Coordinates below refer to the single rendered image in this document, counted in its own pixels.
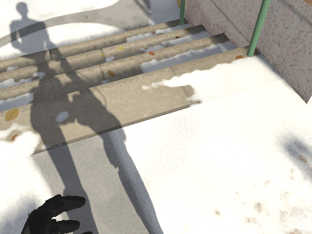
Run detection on stairs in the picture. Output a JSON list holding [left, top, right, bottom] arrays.
[[0, 18, 237, 112]]

